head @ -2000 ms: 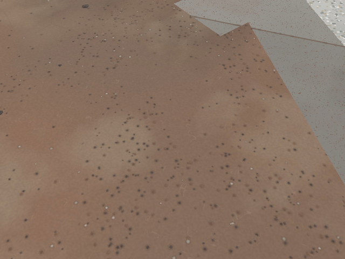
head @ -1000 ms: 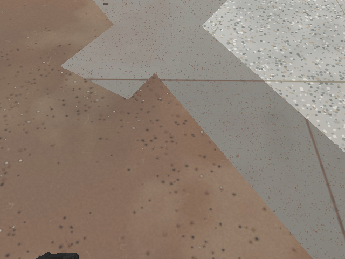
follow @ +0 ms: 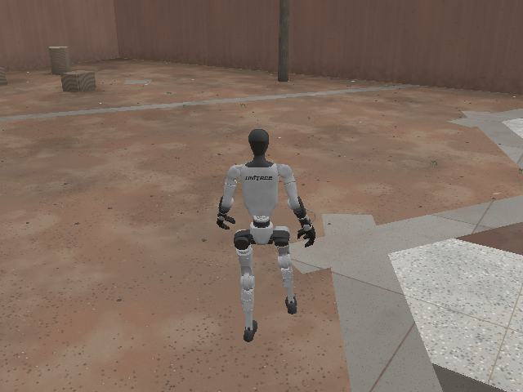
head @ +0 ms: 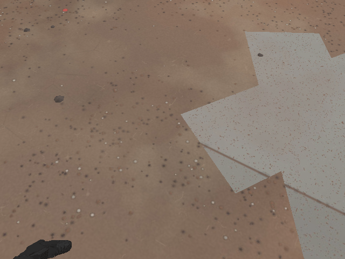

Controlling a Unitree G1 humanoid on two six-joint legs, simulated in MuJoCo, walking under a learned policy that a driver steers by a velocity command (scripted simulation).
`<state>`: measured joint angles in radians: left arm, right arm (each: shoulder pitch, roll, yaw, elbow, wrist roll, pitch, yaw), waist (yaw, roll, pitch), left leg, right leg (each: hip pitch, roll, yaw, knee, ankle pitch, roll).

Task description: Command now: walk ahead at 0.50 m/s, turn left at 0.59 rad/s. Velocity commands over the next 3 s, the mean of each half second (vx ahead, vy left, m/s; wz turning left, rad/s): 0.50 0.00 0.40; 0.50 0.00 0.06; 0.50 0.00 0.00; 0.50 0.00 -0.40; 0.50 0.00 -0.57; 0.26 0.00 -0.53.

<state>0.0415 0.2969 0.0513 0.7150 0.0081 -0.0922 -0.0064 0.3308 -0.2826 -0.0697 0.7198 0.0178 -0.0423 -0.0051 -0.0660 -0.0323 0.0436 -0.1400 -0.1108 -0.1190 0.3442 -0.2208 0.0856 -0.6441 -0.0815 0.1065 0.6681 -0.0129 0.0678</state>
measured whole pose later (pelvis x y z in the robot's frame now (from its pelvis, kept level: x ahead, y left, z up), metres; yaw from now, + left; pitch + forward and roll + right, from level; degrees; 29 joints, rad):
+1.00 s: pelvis +0.52 +0.08 +0.00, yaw +12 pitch +1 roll +1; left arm 0.09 0.29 0.04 0.79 -0.01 -0.07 -0.02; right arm 0.37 -0.28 -0.05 0.82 0.01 -0.08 0.01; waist -0.07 -0.05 0.02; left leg -0.03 -0.07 0.04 0.22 -0.21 0.05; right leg -0.67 -0.11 0.04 0.67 0.05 0.02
